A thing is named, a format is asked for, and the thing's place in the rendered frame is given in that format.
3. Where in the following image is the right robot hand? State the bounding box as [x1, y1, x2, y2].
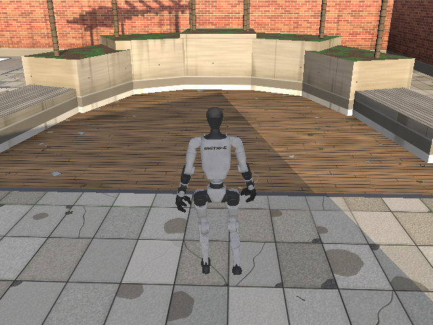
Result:
[241, 188, 256, 202]

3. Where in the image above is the robot right upper arm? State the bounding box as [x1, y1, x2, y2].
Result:
[229, 136, 248, 173]

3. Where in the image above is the robot left upper arm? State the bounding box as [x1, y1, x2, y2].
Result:
[184, 137, 201, 175]

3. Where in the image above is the robot left shin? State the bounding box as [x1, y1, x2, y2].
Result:
[198, 222, 209, 265]

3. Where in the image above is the left robot hand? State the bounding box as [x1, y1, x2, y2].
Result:
[175, 195, 191, 213]

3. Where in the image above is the humanoid robot head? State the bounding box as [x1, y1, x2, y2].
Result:
[204, 107, 227, 139]

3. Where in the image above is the robot right forearm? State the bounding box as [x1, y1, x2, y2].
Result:
[242, 163, 255, 190]

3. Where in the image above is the robot left forearm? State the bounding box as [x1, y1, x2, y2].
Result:
[177, 165, 191, 197]

